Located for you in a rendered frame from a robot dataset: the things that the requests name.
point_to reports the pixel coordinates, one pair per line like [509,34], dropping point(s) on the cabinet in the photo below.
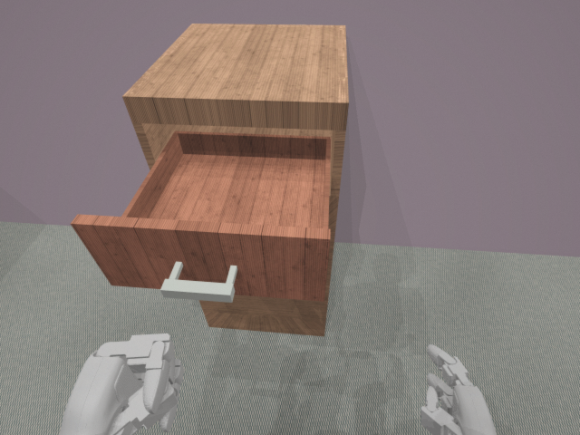
[277,79]

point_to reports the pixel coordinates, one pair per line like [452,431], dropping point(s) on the robot left hand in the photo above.
[142,372]

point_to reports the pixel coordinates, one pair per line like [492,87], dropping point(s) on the handle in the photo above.
[197,290]

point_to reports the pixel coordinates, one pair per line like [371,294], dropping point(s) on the robot right hand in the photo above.
[463,408]

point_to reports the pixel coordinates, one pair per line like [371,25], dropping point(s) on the drawer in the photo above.
[214,200]

